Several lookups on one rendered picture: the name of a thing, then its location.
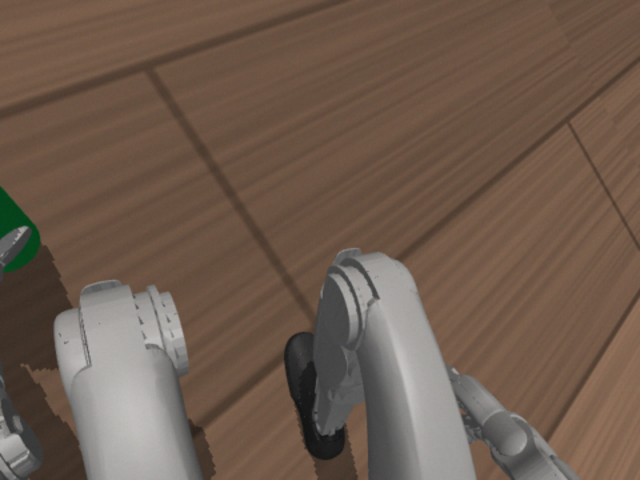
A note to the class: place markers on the right robot arm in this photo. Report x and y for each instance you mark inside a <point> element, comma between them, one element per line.
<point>520,451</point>

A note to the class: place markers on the left robot hand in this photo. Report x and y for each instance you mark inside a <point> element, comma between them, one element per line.
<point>11,244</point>

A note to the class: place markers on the right robot foot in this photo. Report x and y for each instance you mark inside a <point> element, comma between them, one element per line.
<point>301,377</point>

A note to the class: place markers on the right robot hand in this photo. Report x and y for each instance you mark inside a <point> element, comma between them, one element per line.
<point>475,400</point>

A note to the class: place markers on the left robot arm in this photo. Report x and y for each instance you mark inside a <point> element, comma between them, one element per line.
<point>20,450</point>

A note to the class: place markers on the can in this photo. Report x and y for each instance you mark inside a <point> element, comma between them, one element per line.
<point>12,217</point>

